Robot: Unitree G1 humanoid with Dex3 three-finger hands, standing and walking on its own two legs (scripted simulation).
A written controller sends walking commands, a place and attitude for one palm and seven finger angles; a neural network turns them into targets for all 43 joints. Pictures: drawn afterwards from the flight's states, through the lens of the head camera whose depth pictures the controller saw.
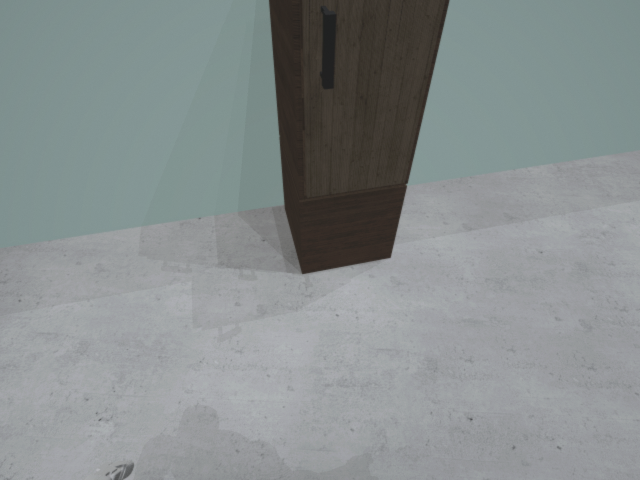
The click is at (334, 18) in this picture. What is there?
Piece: cupboard door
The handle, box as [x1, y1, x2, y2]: [320, 6, 335, 88]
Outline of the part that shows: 321,6 321,11 323,13 322,70 320,71 320,75 322,78 323,87 332,88 335,13 333,11 329,11 325,6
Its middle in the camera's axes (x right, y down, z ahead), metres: +0.01 -0.43 +0.88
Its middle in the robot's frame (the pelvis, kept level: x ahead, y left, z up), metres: +0.96 +0.04 +0.12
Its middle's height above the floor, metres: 0.89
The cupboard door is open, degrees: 0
